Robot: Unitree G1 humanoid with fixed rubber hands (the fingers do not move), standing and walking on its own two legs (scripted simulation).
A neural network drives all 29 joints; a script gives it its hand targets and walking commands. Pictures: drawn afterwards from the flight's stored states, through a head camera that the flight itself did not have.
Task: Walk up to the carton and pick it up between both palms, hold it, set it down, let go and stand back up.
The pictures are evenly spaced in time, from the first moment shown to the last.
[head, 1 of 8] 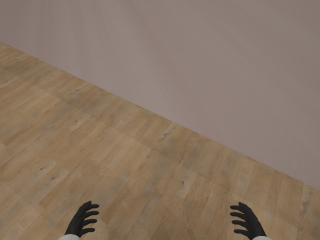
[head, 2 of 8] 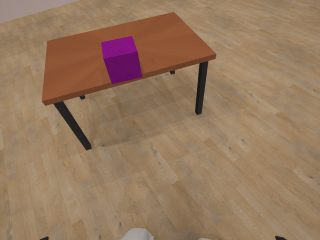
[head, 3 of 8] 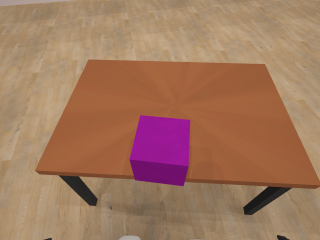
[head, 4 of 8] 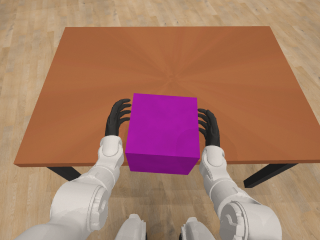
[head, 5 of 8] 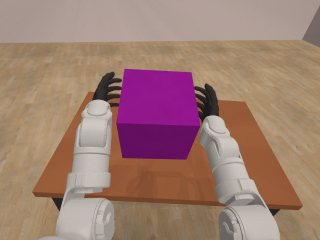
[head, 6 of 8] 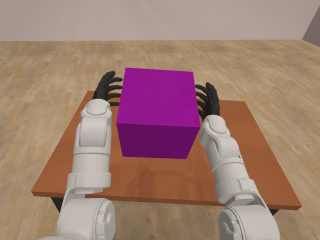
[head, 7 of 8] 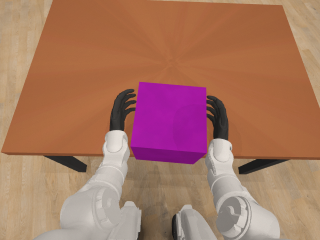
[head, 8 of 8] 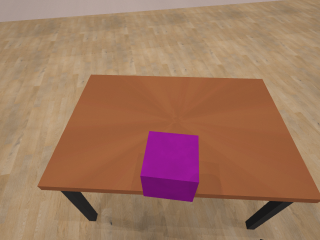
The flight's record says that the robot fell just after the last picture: no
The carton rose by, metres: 0.30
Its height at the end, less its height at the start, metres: +0.00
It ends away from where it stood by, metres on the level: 0.02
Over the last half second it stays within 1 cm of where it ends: yes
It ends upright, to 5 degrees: yes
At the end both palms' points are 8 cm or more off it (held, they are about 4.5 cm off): yes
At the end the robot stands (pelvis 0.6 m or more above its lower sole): yes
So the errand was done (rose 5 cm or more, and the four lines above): yes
